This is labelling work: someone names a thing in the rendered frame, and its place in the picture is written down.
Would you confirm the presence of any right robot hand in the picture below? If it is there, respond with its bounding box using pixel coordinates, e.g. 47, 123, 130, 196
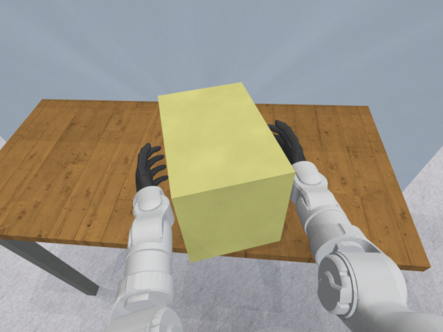
268, 120, 306, 165

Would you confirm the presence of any right robot forearm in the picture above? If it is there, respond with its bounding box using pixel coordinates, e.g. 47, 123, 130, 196
290, 161, 408, 297

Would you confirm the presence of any left robot hand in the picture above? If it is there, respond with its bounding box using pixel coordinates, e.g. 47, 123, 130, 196
136, 143, 168, 192

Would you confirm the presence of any carton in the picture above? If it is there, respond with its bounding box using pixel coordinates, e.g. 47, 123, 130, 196
158, 82, 296, 263

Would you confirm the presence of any robot right upper arm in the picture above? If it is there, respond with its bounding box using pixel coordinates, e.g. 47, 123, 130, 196
317, 251, 443, 332

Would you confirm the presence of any robot left upper arm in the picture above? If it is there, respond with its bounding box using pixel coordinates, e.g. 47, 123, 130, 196
105, 305, 183, 332

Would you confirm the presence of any left robot forearm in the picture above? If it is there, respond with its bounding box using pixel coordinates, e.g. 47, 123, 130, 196
105, 186, 175, 330

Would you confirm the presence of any table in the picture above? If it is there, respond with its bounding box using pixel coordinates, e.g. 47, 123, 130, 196
0, 99, 431, 296

